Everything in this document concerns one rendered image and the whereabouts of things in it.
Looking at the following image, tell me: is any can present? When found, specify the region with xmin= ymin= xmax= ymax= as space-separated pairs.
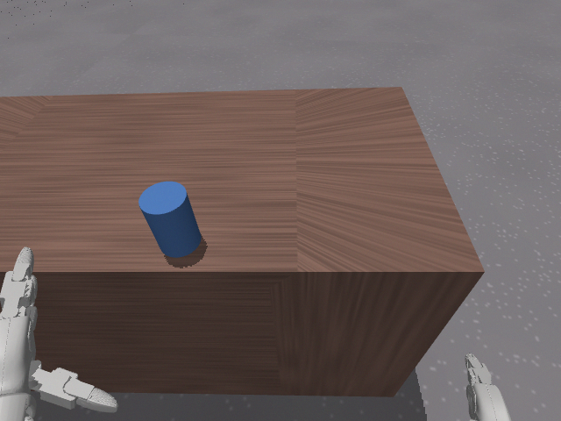
xmin=138 ymin=182 xmax=201 ymax=258

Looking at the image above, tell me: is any left robot arm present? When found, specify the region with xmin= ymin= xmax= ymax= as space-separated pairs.
xmin=0 ymin=393 xmax=37 ymax=421

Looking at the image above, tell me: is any right robot hand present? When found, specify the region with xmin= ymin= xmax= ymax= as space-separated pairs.
xmin=465 ymin=353 xmax=512 ymax=421

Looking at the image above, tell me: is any left robot hand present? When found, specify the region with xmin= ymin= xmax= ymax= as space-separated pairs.
xmin=0 ymin=247 xmax=118 ymax=412

